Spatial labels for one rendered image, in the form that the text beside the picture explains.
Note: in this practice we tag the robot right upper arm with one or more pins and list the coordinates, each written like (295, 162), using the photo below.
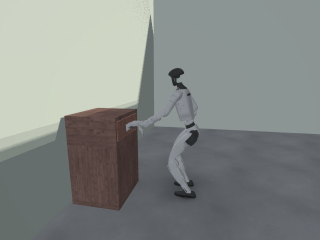
(195, 106)

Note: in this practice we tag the left robot hand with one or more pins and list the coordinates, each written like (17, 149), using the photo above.
(134, 124)

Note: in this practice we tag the robot head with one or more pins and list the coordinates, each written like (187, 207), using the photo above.
(175, 74)

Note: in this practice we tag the robot left forearm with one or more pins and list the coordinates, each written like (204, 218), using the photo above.
(154, 118)

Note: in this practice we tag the robot left upper arm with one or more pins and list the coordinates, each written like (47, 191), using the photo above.
(175, 96)

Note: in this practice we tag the drawer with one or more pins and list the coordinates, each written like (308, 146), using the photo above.
(121, 126)

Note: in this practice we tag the robot right shin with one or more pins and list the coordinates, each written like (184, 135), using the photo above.
(181, 164)

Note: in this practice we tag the cabinet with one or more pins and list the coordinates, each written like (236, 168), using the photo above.
(103, 171)

